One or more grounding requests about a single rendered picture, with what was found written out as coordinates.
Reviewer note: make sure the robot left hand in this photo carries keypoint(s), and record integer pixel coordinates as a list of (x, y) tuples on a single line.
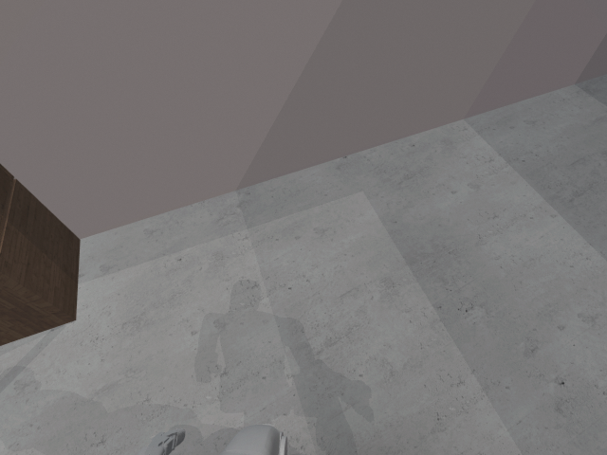
[(164, 443)]

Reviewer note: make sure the robot left thigh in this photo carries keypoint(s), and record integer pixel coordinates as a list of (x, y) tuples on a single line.
[(257, 440)]

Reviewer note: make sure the cupboard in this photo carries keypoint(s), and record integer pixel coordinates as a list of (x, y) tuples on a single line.
[(39, 264)]

